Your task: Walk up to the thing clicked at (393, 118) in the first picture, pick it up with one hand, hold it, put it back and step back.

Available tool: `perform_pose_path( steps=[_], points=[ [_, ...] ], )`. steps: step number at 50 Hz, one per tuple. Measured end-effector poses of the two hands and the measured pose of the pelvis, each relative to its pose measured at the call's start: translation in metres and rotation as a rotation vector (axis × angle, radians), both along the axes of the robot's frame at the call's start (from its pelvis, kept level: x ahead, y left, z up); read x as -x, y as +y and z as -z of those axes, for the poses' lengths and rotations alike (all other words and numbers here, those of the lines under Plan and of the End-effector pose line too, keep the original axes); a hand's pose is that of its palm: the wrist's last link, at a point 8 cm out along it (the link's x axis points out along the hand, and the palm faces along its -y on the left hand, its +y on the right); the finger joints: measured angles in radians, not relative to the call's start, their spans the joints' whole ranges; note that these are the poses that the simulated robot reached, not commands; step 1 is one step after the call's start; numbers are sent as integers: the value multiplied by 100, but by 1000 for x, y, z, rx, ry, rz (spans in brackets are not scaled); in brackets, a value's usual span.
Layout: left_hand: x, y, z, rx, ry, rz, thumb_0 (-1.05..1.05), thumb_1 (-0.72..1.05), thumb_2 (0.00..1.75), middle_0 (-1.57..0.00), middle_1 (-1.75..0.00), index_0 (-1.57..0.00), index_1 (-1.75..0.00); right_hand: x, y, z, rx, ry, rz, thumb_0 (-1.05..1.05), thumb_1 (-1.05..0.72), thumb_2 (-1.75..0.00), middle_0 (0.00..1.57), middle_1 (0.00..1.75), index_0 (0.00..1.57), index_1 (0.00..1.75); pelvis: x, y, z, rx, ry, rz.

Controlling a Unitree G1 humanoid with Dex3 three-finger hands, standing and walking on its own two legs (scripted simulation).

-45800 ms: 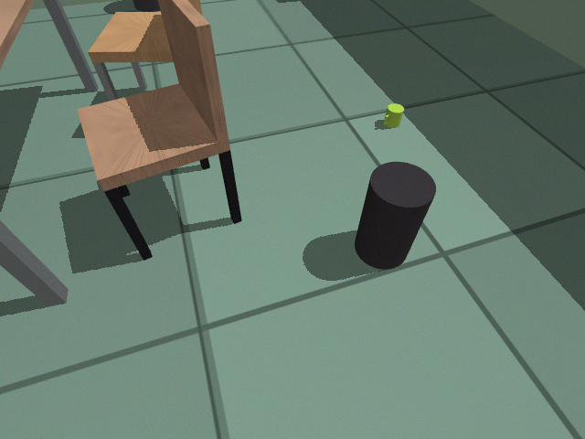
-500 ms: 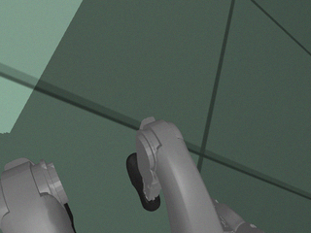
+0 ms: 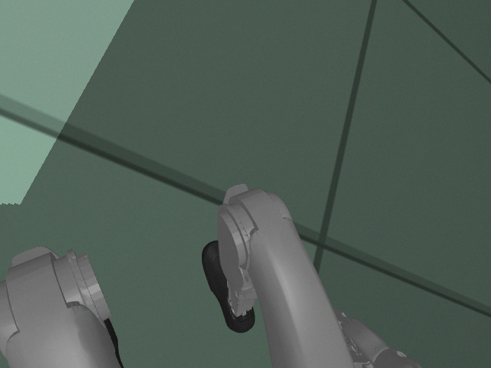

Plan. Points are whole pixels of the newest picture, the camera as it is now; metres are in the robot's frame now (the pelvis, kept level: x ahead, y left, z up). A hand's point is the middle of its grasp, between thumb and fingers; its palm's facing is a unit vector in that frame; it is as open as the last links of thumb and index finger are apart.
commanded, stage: withdraw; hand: left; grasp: from above
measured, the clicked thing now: out of the picture +0.47 +0.33 -0.25
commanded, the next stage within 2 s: home in 1.00 s
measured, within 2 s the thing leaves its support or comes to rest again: neither
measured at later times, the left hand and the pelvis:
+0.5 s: hand out of the picture +0.45 +0.36 -0.07, palm faces -0.36 -0.06 -0.93, open 14.2 cm; pelvis +0.00 +0.00 +0.05, yaw +5 degrees
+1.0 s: hand out of the picture +0.44 +0.34 -0.12, palm faces -0.42 -0.08 -0.90, open 14.1 cm; pelvis -0.02 -0.01 +0.03, yaw +5 degrees
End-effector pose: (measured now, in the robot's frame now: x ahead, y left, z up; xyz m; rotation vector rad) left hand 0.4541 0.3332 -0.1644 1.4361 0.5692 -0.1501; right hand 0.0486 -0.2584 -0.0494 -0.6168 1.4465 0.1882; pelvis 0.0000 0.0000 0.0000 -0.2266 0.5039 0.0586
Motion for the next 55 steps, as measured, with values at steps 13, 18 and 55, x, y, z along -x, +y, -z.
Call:
perform_pose_path(
  steps=[13, 18, 55],
  points=[
    [-11, 2, -29, -32, -110, 26, 0, -53, 102, -8, -105, -9, -105, 1, -2, 2, -15, -1, 40, 0, -91, -90, 20, 30, 20, 30, -2, -2, -3, -8, 19, -5],
    [-10, 10, -77, -79, -162, 5, 0, -54, 101, -8, -103, -9, -103, -12, -2, 6, -52, -37, 106, 0, -91, -90, 20, 30, 20, 30, -5, -2, -14, -23, 64, -17],
    [2, 15, -106, -74, -90, 53, 0, -52, 101, -10, -100, -10, -100, 8, -5, 5, 33, -12, 194, 0, -91, -90, 20, 30, 20, 30, 11, -5, -27, -63, 74, -56]
  ],
)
